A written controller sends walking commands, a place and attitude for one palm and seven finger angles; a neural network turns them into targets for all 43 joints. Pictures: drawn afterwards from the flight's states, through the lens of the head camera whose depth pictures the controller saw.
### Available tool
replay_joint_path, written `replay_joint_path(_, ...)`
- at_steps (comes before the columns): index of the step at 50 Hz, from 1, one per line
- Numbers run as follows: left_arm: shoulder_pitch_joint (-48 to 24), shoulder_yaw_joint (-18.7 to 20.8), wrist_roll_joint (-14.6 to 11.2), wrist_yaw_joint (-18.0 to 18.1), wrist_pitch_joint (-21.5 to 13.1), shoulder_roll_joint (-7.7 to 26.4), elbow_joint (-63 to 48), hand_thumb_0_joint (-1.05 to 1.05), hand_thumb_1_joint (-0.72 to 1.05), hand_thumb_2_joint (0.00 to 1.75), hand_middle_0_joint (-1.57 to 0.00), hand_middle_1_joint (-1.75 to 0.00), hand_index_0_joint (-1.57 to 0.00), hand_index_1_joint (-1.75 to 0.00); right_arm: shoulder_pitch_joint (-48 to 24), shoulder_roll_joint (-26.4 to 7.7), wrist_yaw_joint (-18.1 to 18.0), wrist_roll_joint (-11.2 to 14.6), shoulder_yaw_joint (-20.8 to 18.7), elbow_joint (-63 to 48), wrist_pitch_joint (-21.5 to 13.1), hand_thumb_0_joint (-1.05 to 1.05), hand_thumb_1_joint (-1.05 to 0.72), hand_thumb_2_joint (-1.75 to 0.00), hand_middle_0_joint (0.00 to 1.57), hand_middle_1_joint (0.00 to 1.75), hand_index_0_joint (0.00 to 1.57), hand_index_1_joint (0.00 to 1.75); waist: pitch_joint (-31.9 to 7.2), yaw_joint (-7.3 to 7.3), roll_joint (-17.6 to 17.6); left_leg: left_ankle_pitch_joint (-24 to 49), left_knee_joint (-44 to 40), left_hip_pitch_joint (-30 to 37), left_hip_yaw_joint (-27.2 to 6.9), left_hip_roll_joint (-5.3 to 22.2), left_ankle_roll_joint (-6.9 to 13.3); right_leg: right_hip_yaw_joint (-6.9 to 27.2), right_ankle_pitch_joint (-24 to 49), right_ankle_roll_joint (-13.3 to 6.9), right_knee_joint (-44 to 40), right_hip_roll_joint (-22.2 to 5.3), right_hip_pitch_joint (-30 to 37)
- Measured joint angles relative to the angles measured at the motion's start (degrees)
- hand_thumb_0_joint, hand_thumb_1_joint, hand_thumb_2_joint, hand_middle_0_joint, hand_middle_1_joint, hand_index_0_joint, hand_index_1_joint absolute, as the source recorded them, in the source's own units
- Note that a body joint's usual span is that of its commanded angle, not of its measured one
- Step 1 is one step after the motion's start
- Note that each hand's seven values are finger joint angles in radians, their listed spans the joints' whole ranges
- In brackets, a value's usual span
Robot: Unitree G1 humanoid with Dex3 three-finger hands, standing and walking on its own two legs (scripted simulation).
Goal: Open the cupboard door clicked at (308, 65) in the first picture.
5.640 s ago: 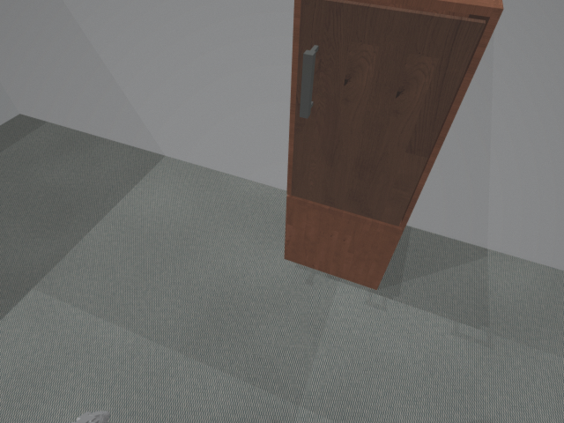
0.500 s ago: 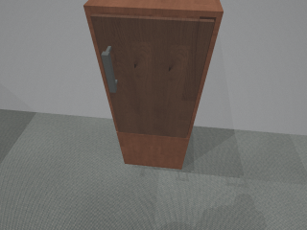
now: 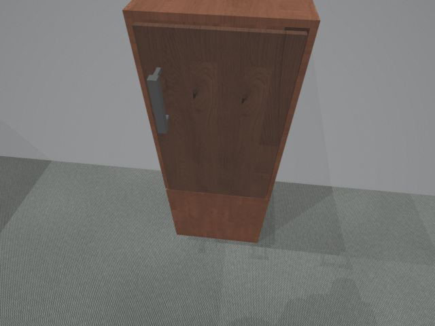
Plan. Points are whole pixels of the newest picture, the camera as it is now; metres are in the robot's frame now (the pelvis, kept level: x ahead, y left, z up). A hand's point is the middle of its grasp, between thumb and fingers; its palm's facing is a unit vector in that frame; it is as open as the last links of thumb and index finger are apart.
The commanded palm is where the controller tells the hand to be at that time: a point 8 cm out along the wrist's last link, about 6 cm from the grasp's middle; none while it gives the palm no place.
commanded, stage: shuffle to correct the standing spot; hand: left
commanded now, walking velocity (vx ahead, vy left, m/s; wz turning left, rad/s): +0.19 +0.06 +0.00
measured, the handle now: (160, 101) +0.60 +0.19 +0.08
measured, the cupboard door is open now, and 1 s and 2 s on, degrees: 0 0 0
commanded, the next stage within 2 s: come to a stop and stand still in 0.04 s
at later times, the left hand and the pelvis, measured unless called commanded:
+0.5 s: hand out of the picture +0.08 +0.19 -0.18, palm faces +0.05 -0.97 -0.25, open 7.3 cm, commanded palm none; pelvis +0.06 +0.00 +0.00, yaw +1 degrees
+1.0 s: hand out of the picture +0.08 +0.19 -0.16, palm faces +0.00 -0.97 -0.26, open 7.4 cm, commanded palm none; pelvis +0.04 +0.01 +0.00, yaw -1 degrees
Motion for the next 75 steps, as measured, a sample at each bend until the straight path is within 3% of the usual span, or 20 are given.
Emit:
replay_joint_path(5,2.94,0.72,0.2,-0.4,0.13,-0.55,-0.32,0.0,0.9,0.9,-0.2,-0.3,-0.2,-0.3,2.05,0.06,0.66,-0.34,-0.36,-0.35,0.54,0.01,-0.92,-0.9,0.2,0.3,0.2,0.3,-0.7,0.47,0.14,-4.36,5.67,-1.71,-0.4,0.22,2.45,-0.38,-2.34,0.17,1.99,0.14,0.17)
replay_joint_path(8,5.03,1.2,0.27,-0.61,0.39,-0.34,0.21,0.0,0.9,0.9,-0.2,-0.3,-0.2,-0.3,3.15,0.7,0.76,-0.31,-0.4,-0.62,-0.27,0.01,-0.91,-0.9,0.2,0.3,0.2,0.3,-0.76,0.59,-1.73,-5.43,5.7,-0.58,0.64,-0.81,0.78,0.57,-4.52,0.64,4.35,-1.18,-0.05)
replay_joint_path(13,4.77,1.33,-0.03,-0.4,1.15,-0.2,1.17,0.0,0.91,0.9,-0.2,-0.3,-0.2,-0.3,4.5,2.03,-0.39,-0.53,-0.16,-1.18,-2.03,0.0,-0.91,-0.9,0.2,0.3,0.2,0.3,0.46,-0.37,-2.28,-6.45,4.49,1.06,2.55,-1.4,1.46,-0.34,-11.0,-0.7,17.45,-1.55,-7.14)
replay_joint_path(17,1.91,1.35,-0.37,-0.1,-0.44,-0.35,-0.15,0.0,0.91,0.9,-0.2,-0.3,-0.2,-0.3,5.09,3.01,-0.85,0.07,0.28,0.17,-1.18,0.0,-0.91,-0.9,0.2,0.3,0.2,0.3,2.34,-0.71,-1.21,-6.53,3.65,2.13,1.98,-1.62,0.48,-2.27,-0.27,-0.77,7.29,-1.54,-6.54)
replay_joint_path(21,-0.1,0.81,-0.19,0.94,-1.45,-1.09,-0.94,0.0,0.91,0.9,-0.2,-0.3,-0.2,-0.3,4.14,3.02,-0.89,0.84,-0.38,1.48,0.58,0.01,-0.91,-0.9,0.2,0.3,0.2,0.3,1.76,-1.29,0.91,-7.74,5.67,1.06,1.51,-0.53,1.21,-4.21,-2.0,-1.73,5.38,-0.71,-4.91)
replay_joint_path(25,-1.89,0.87,0.25,1.95,-1.02,-0.63,-2.21,0.01,0.93,0.9,-0.2,-0.3,-0.2,-0.3,1.1,3.02,-1.01,1.12,-1.1,0.39,1.24,0.01,-0.91,-0.9,0.2,0.3,0.2,0.3,2.4,-0.6,0.37,-10.24,9.15,-2.15,2.31,-0.96,1.97,-4.97,-1.26,-2.11,3.79,-0.64,-4.15)
replay_joint_path(28,-2.18,1.05,0.01,1.99,-0.04,-0.44,-3.08,0.0,0.93,0.9,-0.2,-0.3,-0.2,-0.3,-1.06,1.73,-1.41,0.63,-1.57,-0.35,1.44,0.02,-0.94,-0.9,0.2,0.3,0.2,0.3,3.01,-0.08,-0.3,-1.47,3.92,-1.61,3.67,-1.44,2.31,-4.7,-1.86,-1.6,5.05,-0.71,-4.16)
replay_joint_path(34,-2.58,1.33,-0.14,1.53,1.97,0.73,-3.39,0.0,0.93,0.9,-0.2,-0.3,-0.2,-0.3,-3.18,0.75,-1.15,0.15,-1.75,-3.17,0.24,0.02,-0.93,-0.9,0.2,0.3,0.2,0.3,2.44,0.4,-2.91,-2.55,2.02,-0.04,5.61,-2.86,2.72,-1.68,-2.16,0.23,6.57,-2.12,-5.09)
replay_joint_path(38,-1.95,0.01,0.01,1.84,0.32,-0.24,-4.06,0.0,0.92,0.9,-0.2,-0.3,-0.2,-0.3,-4.57,-0.9,0.08,0.77,-1.88,-5.89,1.12,0.01,-0.92,-0.9,0.19,0.3,0.2,0.3,1.96,0.38,0.78,-3.67,6.78,-3.5,3.88,-0.68,2.97,-2.72,0.23,-1.17,3.46,0.16,-4.64)
replay_joint_path(42,-0.36,-0.98,-0.05,1.56,-0.52,-0.61,-4.37,0.0,0.91,0.9,-0.2,-0.3,-0.2,-0.3,-5.24,-1.46,0.65,0.7,-1.98,-8.95,0.88,0.01,-0.92,-0.9,0.19,0.3,0.2,0.3,1.47,-0.48,2.22,-1.81,5.37,-2.99,2.67,-1.07,2.81,-2.2,0.01,-1.3,4.73,0.45,-4.71)
replay_joint_path(53,-0.97,-1.66,-0.24,0.45,0.13,0.47,-4.78,0.0,0.9,0.9,-0.2,-0.3,-0.2,-0.3,-2.23,-1.72,0.72,0.03,-0.58,-7.88,0.23,0.0,-0.94,-0.9,0.2,0.3,0.2,0.3,-1.0,-0.58,2.2,0.92,-0.03,-0.27,4.06,-1.88,2.53,-0.94,2.68,-0.8,1.17,-0.05,-3.32)
replay_joint_path(65,-2.22,-1.47,-0.53,-0.02,-0.15,2.42,-2.37,0.0,0.9,0.9,-0.2,-0.3,-0.2,-0.3,2.31,-2.55,0.6,0.05,0.41,-1.67,-0.05,0.01,-0.92,-0.9,0.2,0.3,0.2,0.3,0.17,-1.13,0.94,2.36,-3.0,0.85,4.18,-1.62,2.18,-0.87,4.08,-1.12,-1.61,0.45,-2.37)
replay_joint_path(75,-2.81,-1.46,-0.55,0.0,-0.29,2.3,-0.05,0.0,0.9,0.9,-0.2,-0.3,-0.2,-0.3,1.19,-2.05,0.29,0.23,0.62,0.43,-0.44,0.01,-0.91,-0.9,0.2,0.3,0.2,0.3,0.63,-1.03,0.56,2.15,-3.65,1.85,4.21,-1.24,1.7,-0.84,3.82,-1.49,-2.19,0.89,-1.46)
